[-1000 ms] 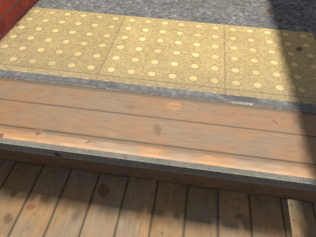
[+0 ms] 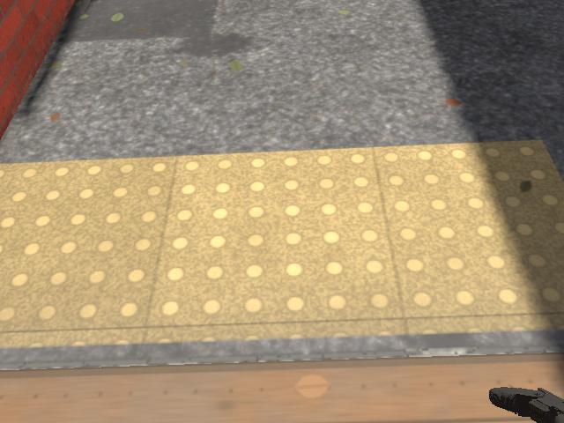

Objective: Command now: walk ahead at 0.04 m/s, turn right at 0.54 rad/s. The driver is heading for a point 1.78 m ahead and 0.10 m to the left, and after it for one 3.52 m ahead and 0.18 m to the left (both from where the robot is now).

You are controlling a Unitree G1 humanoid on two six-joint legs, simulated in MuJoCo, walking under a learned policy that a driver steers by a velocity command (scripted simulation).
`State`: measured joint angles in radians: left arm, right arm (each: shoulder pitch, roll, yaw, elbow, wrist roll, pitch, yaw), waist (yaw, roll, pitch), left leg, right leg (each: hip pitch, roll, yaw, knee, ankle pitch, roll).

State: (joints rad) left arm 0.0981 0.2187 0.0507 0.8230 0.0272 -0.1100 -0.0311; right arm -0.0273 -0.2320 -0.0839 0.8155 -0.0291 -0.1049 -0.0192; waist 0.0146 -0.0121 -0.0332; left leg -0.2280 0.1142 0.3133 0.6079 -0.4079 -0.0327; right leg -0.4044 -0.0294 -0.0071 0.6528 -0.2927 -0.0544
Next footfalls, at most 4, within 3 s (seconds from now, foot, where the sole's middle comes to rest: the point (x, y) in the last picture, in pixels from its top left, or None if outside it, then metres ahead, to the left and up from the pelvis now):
0.52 left None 0.04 0.17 -0.76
1.38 left None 0.36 0.24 -0.61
1.96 right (273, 307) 0.74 0.09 -0.61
2.40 left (212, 214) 1.04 0.27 -0.61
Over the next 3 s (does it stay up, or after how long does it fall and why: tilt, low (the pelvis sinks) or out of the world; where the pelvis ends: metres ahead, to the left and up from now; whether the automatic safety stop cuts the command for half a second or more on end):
stays up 1.11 0.08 0.16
